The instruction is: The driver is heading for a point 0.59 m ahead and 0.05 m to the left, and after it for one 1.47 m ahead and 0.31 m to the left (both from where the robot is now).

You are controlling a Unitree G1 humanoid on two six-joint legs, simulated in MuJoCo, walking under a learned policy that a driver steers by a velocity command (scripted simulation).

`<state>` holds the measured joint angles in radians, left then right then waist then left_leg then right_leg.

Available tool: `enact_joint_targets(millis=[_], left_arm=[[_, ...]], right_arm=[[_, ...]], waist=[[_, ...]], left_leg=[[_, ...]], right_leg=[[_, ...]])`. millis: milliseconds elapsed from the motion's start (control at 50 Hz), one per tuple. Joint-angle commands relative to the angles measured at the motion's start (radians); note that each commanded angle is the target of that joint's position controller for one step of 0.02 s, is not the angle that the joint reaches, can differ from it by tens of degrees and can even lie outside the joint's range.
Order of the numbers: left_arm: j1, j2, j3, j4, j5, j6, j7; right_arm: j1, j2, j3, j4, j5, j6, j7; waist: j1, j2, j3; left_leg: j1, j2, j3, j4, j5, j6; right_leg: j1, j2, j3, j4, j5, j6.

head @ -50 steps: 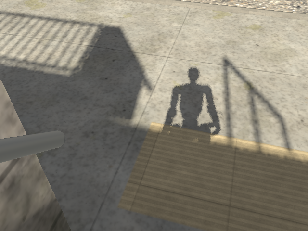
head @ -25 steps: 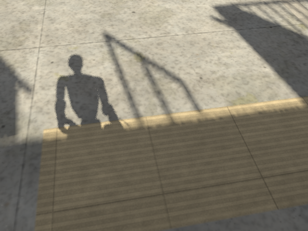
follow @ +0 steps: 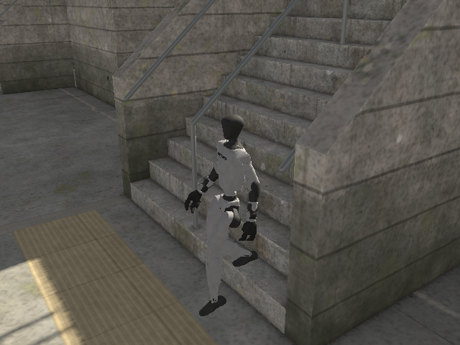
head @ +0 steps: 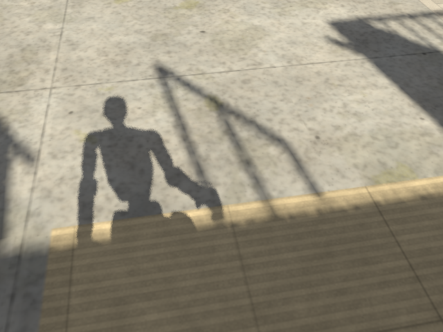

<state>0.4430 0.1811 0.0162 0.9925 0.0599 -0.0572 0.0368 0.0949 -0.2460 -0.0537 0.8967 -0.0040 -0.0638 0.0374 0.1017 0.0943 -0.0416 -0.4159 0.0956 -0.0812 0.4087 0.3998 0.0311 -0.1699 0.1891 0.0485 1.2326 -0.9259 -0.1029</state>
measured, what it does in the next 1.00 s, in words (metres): goes down: left foot 0.20 m lower, then right foot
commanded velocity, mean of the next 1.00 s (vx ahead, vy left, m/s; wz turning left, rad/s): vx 0.38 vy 0.00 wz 0.11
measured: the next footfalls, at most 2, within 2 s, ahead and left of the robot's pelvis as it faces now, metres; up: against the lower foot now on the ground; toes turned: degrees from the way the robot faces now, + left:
left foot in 0.04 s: +0.16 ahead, +0.13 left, -0.20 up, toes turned +0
right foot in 0.48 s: +0.44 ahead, -0.02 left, -0.21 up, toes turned -2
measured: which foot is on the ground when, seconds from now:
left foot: up 0.00-0.02, down 0.04-0.48, up 0.50-0.92, down 0.94-1.00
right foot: down 0.00-0.04, up 0.06-0.46, down 0.48-0.94, up 0.96-1.00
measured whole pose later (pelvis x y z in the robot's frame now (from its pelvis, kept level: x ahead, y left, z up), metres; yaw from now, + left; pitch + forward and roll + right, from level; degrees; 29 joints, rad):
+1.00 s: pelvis +0.49 +0.07 -0.09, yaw +10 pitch -1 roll -1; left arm 0.28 0.21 0.04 0.98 0.01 -0.03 0.06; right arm 0.18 -0.20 -0.04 0.92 -0.02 -0.03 0.00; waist 0.00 -0.02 0.09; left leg -0.41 -0.08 0.04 0.59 -0.17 0.11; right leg -0.30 0.02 -0.09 1.04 -0.55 -0.04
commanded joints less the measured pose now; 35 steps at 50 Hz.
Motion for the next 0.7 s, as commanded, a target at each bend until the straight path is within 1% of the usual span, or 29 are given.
enact_joint_targets(millis=[20,40,60,80,100,120,140,160,180,200,220,240,260,300,340,380,420,440,460,480,500,520,540,560,580,600,620,660,700], left_arm=[[0.012,0.113,0.029,0.014,0.012,0.003,0.005],[0.015,0.093,0.038,0.025,-0.008,-0.002,-0.013],[0.099,0.048,0.032,0.007,-0.055,-0.007,-0.016],[0.069,0.078,0.026,-0.016,-0.061,-0.017,-0.01],[-0.024,0.107,0.022,-0.047,-0.038,-0.009,-0.017],[-0.12,0.108,0.017,-0.07,-0.007,-0.002,-0.034],[-0.267,0.127,0.021,-0.09,0.016,-0.003,-0.047],[-0.317,0.118,0.022,-0.114,0.01,0.003,-0.063],[-0.36,0.079,0.001,-0.143,-0.01,0.011,-0.077],[-0.329,0.06,-0.005,-0.134,0.001,0.018,-0.086],[-0.296,0.035,-0.016,-0.118,0.002,0.015,-0.079],[-0.3,0.032,-0.024,-0.131,-0.006,0.0,-0.081],[-0.307,0.024,-0.033,-0.13,-0.023,-0.004,-0.077],[-0.39,0.038,-0.036,-0.136,-0.024,-0.001,-0.076],[-0.49,0.054,-0.037,-0.172,-0.026,0.007,-0.071],[-0.544,0.073,-0.031,-0.195,-0.025,0.01,-0.068],[-0.465,0.068,-0.029,-0.173,-0.043,0.004,-0.051],[-0.37,0.078,-0.023,-0.146,-0.046,-0.003,-0.042],[-0.22,0.1,-0.008,-0.098,-0.04,-0.012,-0.032],[-0.077,0.153,0.015,-0.063,-0.014,-0.021,-0.022],[-0.027,0.248,0.037,-0.068,-0.001,-0.016,-0.024],[-0.02,0.22,0.046,-0.063,-0.042,0.005,-0.033],[-0.117,0.166,0.039,-0.064,-0.055,0.013,-0.033],[-0.193,0.148,0.034,-0.075,-0.051,-0.003,-0.033],[-0.217,0.123,0.029,-0.063,-0.044,-0.02,-0.034],[-0.209,0.098,0.023,-0.056,-0.039,-0.034,-0.028],[-0.196,0.061,0.015,-0.047,-0.045,-0.046,-0.027],[-0.162,0.081,0.017,-0.031,-0.045,-0.063,-0.02],[-0.135,0.095,0.018,-0.018,-0.05,-0.06,-0.014]], right_arm=[[0.343,-0.149,-0.05,0.095,-0.001,0.0,0.001],[0.478,-0.184,-0.064,0.152,0.0,0.009,0.007],[0.564,-0.174,-0.051,0.178,-0.038,0.004,0.011],[0.526,-0.139,-0.039,0.154,-0.034,0.001,0.011],[0.503,-0.128,-0.028,0.116,-0.03,-0.007,0.001],[0.451,-0.144,-0.035,0.114,-0.024,0.005,-0.028],[0.388,-0.071,-0.009,0.092,-0.024,-0.011,-0.043],[0.348,-0.039,0.015,0.096,-0.033,-0.028,-0.044],[0.291,-0.016,0.03,0.104,-0.031,-0.045,-0.047],[0.254,-0.046,0.026,0.087,-0.018,-0.052,-0.055],[0.277,-0.067,0.02,0.108,-0.006,-0.061,-0.061],[0.309,-0.037,0.026,0.118,-0.004,-0.064,-0.054],[0.341,-0.027,0.029,0.131,0.011,-0.064,-0.051],[0.405,-0.024,0.028,0.139,0.032,-0.06,-0.042],[0.456,-0.031,0.025,0.152,0.03,-0.047,-0.047],[0.488,-0.037,0.023,0.171,0.01,-0.038,-0.053],[0.467,-0.043,0.023,0.175,0.0,-0.031,-0.051],[0.466,-0.049,0.024,0.183,-0.003,-0.028,-0.052],[0.445,-0.051,0.026,0.183,0.004,-0.025,-0.051],[0.435,-0.034,0.034,0.153,0.012,-0.028,-0.046],[0.54,0.06,0.045,0.14,0.005,-0.026,-0.045],[0.555,-0.006,0.026,0.162,0.009,-0.011,-0.046],[0.423,-0.029,0.019,0.126,-0.008,-0.005,-0.043],[0.313,-0.028,0.016,0.08,-0.017,-0.014,-0.034],[0.296,-0.005,0.017,0.077,-0.013,-0.015,-0.029],[0.338,0.006,0.012,0.101,-0.034,0.001,-0.027],[0.38,0.037,0.016,0.123,-0.035,0.014,-0.026],[0.392,0.055,0.011,0.131,-0.025,0.027,-0.025],[0.327,0.036,0.005,0.104,-0.018,0.037,-0.034]], waist=[[-0.162,-0.079,0.085],[-0.222,0.081,0.023],[-0.173,0.192,-0.103],[-0.183,0.215,-0.138],[-0.194,0.205,-0.126],[-0.176,0.22,-0.102],[-0.183,0.094,0.013],[-0.136,0.037,0.117],[-0.07,-0.005,0.179],[-0.051,0.012,0.159],[-0.05,0.079,0.125],[-0.055,0.083,0.094],[-0.059,0.093,0.071],[-0.102,0.031,0.087],[-0.133,-0.003,0.125],[-0.135,-0.03,0.133],[-0.106,-0.044,0.095],[-0.072,-0.052,0.053],[-0.006,-0.065,-0.012],[0.036,-0.094,-0.114],[-0.026,-0.32,-0.27],[0.002,-0.252,-0.304],[-0.025,-0.136,-0.088],[-0.042,-0.139,0.051],[-0.087,-0.113,0.109],[-0.117,-0.107,0.126],[-0.138,-0.111,0.108],[-0.163,-0.129,0.068],[-0.166,-0.159,0.07]], left_leg=[[0.382,0.037,0.037,-0.238,0.044,0.026],[0.598,0.077,-0.005,-0.14,0.199,0.059],[0.908,0.144,-0.014,0.308,0.323,0.03],[0.959,0.192,-0.119,0.31,0.192,0.059],[0.873,0.258,-0.258,0.157,-0.332,0.151],[0.695,0.325,-0.454,-0.042,-0.941,0.214],[0.526,0.297,-0.455,-0.094,-0.95,0.211],[0.335,0.245,-0.399,-0.099,-0.814,0.172],[0.069,0.142,-0.248,-0.173,-0.595,0.144],[-0.008,0.106,-0.166,-0.193,-0.407,0.166],[0.017,0.086,-0.105,-0.166,-0.188,0.161],[0.027,0.057,-0.066,-0.141,-0.068,0.144],[0.069,0.062,-0.053,-0.133,0.0,0.136],[0.184,0.072,-0.051,-0.144,0.066,0.115],[0.314,0.099,-0.072,-0.163,0.083,0.121],[0.452,0.125,-0.073,-0.143,0.136,0.129],[0.465,0.091,-0.008,-0.056,0.28,0.113],[0.466,0.089,-0.007,0.036,0.36,0.107],[0.41,0.066,0.022,0.198,0.337,0.103],[0.228,0.034,0.036,0.416,0.031,0.1],[0.0,-0.092,0.104,0.757,-0.874,0.084],[-0.195,-0.159,0.059,0.945,-0.985,0.086],[-0.312,-0.1,0.044,0.952,-0.86,0.088],[-0.325,-0.069,0.044,0.891,-0.773,0.08],[-0.265,-0.05,0.028,0.843,-0.729,0.064],[-0.182,-0.041,0.029,0.803,-0.734,0.041],[-0.109,-0.046,0.029,0.768,-0.739,0.024],[-0.07,-0.08,0.045,0.715,-0.699,0.012],[-0.079,-0.09,0.068,0.633,-0.629,0.015]], right_leg=[[-0.2,-0.155,0.213,0.165,0.745,-0.138],[-0.38,-0.017,0.078,0.544,0.308,-0.083],[-0.717,0.0,0.043,0.836,0.019,-0.06],[-0.927,-0.065,0.008,0.862,0.135,-0.073],[-1.057,-0.1,-0.013,0.812,0.25,-0.06],[-1.045,-0.168,-0.037,0.726,0.356,-0.041],[-1.032,-0.222,0.019,0.621,0.504,-0.019],[-0.958,-0.237,0.039,0.414,0.643,0.008],[-0.736,-0.248,-0.025,0.114,0.75,0.043],[-0.575,-0.231,-0.063,-0.053,0.832,0.069],[-0.497,-0.229,-0.076,-0.17,0.878,0.077],[-0.411,-0.218,-0.078,-0.279,0.957,0.068],[-0.368,-0.2,-0.089,-0.349,0.998,0.06],[-0.371,-0.176,-0.112,-0.462,1.028,0.047],[-0.429,-0.176,-0.113,-0.527,0.983,0.038],[-0.47,-0.185,-0.098,-0.563,0.904,0.014],[-0.312,-0.139,-0.122,-0.645,0.821,-0.003],[-0.188,-0.113,-0.125,-0.683,0.811,-0.015],[0.012,-0.108,-0.125,-0.743,0.868,-0.035],[0.274,-0.248,0.03,-0.725,0.863,-0.069],[0.519,-0.538,0.39,-0.677,1.057,-0.17],[0.541,-0.595,0.663,-0.835,0.74,-0.262],[0.39,-0.535,0.544,-0.918,0.567,-0.217],[0.231,-0.495,0.439,-0.97,0.636,-0.19],[0.108,-0.466,0.332,-0.993,0.89,-0.167],[0.014,-0.449,0.247,-0.997,1.076,-0.146],[-0.028,-0.43,0.161,-0.993,1.275,-0.126],[-0.023,-0.402,0.039,-0.967,1.543,-0.11],[-0.02,-0.379,-0.036,-0.963,1.596,-0.078]])
Over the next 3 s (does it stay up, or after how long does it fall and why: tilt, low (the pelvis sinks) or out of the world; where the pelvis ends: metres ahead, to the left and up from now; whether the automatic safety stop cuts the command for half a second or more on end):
stays up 0.73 0.12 -0.09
